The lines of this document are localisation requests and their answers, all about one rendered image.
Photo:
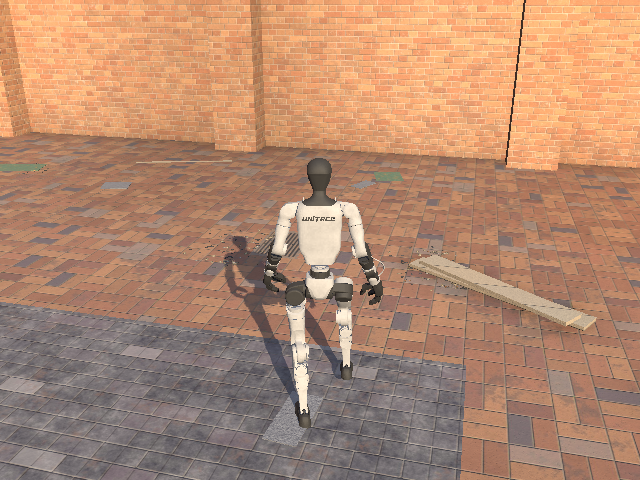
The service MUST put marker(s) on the robot right hand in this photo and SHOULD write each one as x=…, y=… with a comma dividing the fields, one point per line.
x=376, y=289

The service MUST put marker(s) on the humanoid robot head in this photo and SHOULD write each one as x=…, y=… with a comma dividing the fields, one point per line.
x=319, y=173

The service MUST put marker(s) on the right robot upper arm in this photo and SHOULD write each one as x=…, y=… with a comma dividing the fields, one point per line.
x=351, y=211

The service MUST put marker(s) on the right robot forearm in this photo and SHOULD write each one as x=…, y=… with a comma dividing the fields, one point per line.
x=369, y=268

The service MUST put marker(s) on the left robot forearm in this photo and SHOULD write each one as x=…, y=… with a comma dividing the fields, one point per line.
x=272, y=262

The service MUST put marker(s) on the robot left hand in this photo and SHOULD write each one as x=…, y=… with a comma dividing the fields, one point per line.
x=278, y=278

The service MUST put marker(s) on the left robot shin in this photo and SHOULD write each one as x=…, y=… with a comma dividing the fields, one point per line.
x=301, y=379

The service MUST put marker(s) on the left robot upper arm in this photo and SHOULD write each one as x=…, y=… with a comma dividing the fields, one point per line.
x=287, y=212

